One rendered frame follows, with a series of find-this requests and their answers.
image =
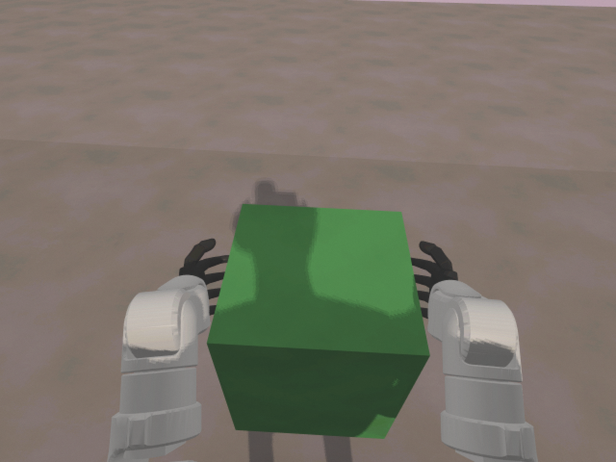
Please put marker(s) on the robot left forearm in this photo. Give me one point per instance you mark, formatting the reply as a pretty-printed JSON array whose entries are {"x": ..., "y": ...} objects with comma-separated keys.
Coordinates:
[{"x": 158, "y": 411}]

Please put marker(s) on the carton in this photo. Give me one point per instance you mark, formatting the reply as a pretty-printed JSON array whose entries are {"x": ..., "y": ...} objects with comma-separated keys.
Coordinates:
[{"x": 318, "y": 327}]

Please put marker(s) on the robot right forearm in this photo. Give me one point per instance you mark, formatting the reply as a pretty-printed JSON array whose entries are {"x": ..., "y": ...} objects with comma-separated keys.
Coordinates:
[{"x": 484, "y": 418}]

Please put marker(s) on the right robot hand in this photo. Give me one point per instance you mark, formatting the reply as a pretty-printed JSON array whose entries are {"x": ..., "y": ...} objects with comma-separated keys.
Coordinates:
[{"x": 440, "y": 270}]

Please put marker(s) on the left robot hand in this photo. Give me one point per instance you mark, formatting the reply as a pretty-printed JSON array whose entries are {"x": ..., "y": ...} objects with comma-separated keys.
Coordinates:
[{"x": 195, "y": 268}]

